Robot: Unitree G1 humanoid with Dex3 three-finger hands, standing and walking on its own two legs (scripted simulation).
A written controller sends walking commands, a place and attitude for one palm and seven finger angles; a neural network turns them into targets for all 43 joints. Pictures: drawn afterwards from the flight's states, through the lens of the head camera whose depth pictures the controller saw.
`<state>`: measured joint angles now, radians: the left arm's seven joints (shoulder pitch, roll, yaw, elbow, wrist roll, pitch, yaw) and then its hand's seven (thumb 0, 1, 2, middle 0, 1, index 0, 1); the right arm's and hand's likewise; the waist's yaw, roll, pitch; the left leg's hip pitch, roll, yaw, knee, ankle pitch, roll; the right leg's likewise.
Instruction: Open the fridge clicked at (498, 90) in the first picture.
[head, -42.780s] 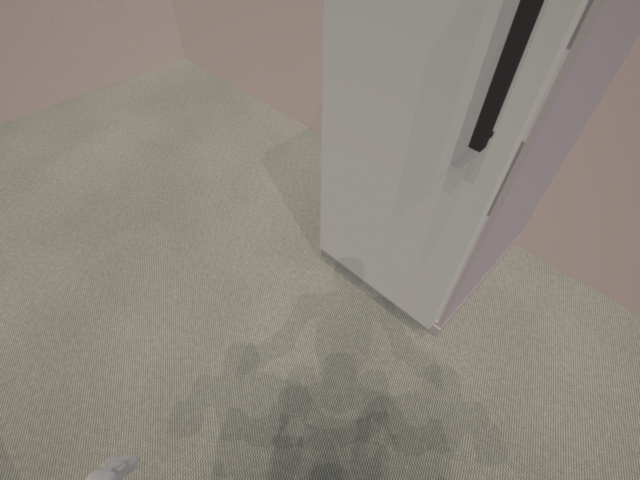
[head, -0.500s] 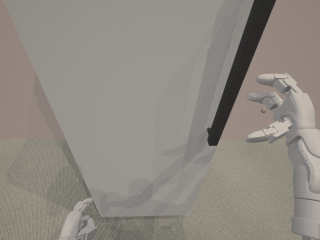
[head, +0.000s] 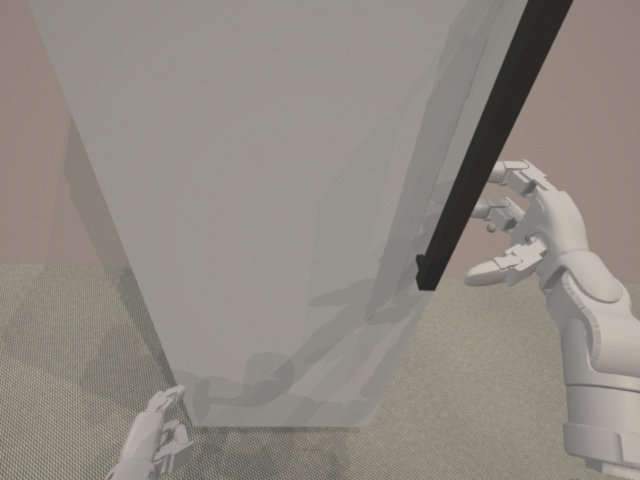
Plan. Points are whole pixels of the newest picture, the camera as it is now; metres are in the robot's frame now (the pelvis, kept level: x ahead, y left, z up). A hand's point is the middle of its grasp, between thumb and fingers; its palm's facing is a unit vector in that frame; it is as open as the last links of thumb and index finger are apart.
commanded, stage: feel for the door with the fingertips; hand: right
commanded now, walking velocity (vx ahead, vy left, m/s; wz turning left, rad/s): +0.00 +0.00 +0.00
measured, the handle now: (473, 150) +0.42 -0.14 +0.26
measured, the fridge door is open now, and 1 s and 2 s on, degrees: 0 0 0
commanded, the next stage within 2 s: slide the fingers in behind the handle in 0.02 s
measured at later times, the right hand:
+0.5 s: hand (494, 237) +0.33 -0.16 +0.20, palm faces -0.03 +1.00 -0.04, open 14.1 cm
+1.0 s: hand (494, 236) +0.33 -0.16 +0.20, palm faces -0.03 +1.00 -0.05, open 14.0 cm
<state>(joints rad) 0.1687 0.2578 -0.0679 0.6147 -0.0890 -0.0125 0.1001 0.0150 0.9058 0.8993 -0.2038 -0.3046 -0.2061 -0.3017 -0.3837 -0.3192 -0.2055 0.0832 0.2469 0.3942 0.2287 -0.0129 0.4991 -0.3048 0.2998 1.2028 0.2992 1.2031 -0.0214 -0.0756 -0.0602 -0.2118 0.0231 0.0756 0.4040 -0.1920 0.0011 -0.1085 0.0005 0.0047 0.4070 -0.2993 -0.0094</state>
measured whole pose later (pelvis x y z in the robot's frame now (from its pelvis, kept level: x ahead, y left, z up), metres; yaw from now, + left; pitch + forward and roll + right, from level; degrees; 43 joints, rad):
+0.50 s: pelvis +0.00 +0.00 +0.00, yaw +0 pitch -1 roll +0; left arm 0.16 0.25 -0.07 0.61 -0.08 0.00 0.10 0.01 0.91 0.90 -0.20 -0.30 -0.21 -0.30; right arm -0.32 -0.29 -0.20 0.00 0.25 0.39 0.17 -0.01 0.50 -0.30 0.30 1.20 0.28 1.19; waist -0.03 -0.06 -0.06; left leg -0.20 0.02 0.08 0.41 -0.19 0.01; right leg -0.09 0.00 0.01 0.40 -0.29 -0.01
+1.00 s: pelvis -0.01 +0.00 +0.00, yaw +0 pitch -1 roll +0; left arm 0.16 0.24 -0.08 0.63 -0.08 -0.01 0.11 0.02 0.91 0.90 -0.20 -0.30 -0.21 -0.30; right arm -0.35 -0.28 -0.18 0.02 0.24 0.39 0.16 -0.01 0.50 -0.30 0.30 1.20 0.28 1.22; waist -0.03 -0.06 -0.05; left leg -0.19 0.03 0.08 0.41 -0.19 0.00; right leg -0.09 0.01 0.01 0.40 -0.29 -0.01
